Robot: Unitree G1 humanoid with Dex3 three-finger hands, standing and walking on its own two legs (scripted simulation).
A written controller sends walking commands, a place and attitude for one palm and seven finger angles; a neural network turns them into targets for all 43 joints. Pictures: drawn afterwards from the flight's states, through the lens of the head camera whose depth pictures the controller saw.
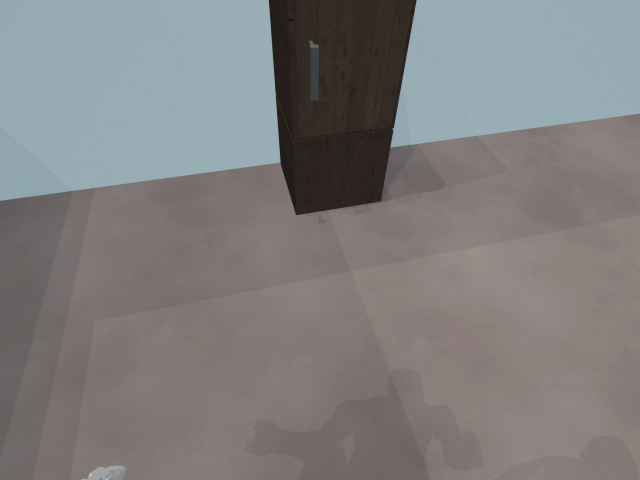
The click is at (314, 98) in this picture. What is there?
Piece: cupboard door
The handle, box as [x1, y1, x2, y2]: [309, 41, 318, 100]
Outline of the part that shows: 309,41 309,97 311,100 316,100 318,94 318,46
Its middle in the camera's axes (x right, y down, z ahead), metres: -0.03 -0.55 +1.26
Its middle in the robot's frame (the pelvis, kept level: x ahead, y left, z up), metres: +1.30 +0.09 -0.08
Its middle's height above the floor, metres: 0.69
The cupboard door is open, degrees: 0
